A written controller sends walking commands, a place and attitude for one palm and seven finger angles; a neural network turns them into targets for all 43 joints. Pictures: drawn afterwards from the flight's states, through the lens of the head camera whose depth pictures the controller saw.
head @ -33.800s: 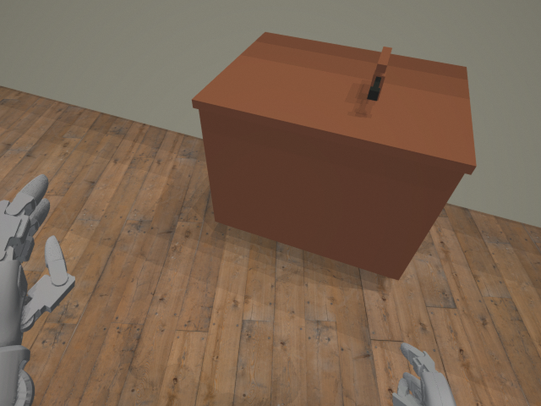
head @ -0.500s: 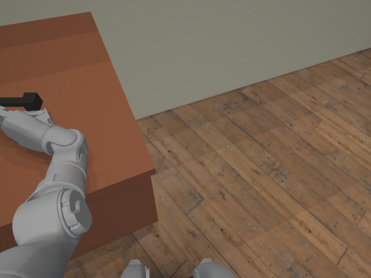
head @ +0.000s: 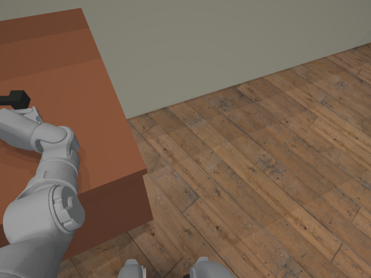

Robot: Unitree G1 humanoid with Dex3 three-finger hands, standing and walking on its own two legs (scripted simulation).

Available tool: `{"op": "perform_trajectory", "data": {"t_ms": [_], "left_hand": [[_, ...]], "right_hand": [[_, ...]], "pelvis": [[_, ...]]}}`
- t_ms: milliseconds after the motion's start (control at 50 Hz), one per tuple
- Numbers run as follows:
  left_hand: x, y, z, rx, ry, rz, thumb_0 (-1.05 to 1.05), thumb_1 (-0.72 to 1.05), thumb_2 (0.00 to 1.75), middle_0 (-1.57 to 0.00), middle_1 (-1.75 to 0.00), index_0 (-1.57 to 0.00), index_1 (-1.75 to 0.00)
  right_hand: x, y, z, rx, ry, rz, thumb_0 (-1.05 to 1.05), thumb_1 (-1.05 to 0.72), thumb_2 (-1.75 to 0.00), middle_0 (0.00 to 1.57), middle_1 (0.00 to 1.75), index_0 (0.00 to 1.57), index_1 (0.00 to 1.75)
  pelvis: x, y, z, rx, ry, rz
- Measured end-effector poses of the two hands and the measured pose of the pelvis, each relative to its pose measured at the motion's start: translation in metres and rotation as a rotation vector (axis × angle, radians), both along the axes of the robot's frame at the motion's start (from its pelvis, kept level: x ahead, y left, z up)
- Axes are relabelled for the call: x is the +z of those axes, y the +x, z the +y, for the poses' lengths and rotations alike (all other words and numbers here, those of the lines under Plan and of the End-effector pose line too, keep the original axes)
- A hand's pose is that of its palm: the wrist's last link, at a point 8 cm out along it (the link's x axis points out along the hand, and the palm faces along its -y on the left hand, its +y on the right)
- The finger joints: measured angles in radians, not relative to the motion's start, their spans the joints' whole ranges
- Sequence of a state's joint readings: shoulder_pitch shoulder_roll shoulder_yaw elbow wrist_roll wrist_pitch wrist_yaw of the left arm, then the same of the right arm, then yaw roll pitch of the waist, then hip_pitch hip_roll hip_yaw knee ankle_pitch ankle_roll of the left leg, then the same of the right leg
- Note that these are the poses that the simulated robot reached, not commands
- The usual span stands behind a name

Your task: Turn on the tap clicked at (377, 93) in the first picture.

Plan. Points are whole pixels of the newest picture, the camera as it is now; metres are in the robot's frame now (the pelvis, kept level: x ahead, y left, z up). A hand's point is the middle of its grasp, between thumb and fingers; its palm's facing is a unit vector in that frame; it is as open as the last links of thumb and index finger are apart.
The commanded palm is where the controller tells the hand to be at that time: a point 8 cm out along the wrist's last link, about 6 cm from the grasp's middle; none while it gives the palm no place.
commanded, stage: push the lever round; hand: left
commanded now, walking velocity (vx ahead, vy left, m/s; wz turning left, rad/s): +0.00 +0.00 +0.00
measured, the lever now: (19, 100) +0.49 +0.30 +0.07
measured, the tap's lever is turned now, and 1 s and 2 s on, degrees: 71 71 72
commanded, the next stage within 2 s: none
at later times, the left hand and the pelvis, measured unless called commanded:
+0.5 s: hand (35, 111) +0.48 +0.27 +0.05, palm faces +0.89 -0.43 -0.15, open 8.5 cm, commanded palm +0.47 +0.29 +0.06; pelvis -0.01 -0.02 +0.00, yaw +0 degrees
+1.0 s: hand (34, 111) +0.48 +0.27 +0.06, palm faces +0.88 -0.44 -0.15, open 8.6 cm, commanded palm +0.47 +0.30 +0.06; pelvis -0.02 -0.04 -0.01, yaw +0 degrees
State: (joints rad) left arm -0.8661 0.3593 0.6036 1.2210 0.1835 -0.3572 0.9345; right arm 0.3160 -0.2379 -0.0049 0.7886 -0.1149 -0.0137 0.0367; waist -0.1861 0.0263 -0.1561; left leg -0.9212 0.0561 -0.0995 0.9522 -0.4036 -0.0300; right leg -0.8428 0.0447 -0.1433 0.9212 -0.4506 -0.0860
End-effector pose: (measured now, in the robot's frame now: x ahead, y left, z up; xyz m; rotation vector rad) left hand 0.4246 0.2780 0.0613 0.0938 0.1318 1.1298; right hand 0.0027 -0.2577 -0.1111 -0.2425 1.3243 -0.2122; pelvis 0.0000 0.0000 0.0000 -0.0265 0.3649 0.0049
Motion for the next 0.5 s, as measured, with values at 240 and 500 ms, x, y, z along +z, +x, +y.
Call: {"op": "perform_trajectory", "data": {"t_ms": [240,500], "left_hand": [[0.001,0.000,0.000,0.002,-0.003,0.007,0.06,0.95,0.92,-0.15,-0.15,0.00,0.00],[0.002,-0.001,0.000,-0.003,-0.008,0.015,0.07,0.93,0.91,-0.16,-0.15,0.00,0.00]], "right_hand": [[0.000,-0.006,-0.011,-0.004,-0.005,-0.007,0.00,-0.90,-0.90,0.20,0.30,0.20,0.30],[-0.004,-0.013,-0.027,0.005,0.000,0.001,0.00,-0.90,-0.90,0.20,0.30,0.20,0.30]], "pelvis": [[-0.001,-0.002,-0.011,-0.001,0.006,0.005],[-0.005,-0.005,-0.024,0.001,0.010,0.014]]}}
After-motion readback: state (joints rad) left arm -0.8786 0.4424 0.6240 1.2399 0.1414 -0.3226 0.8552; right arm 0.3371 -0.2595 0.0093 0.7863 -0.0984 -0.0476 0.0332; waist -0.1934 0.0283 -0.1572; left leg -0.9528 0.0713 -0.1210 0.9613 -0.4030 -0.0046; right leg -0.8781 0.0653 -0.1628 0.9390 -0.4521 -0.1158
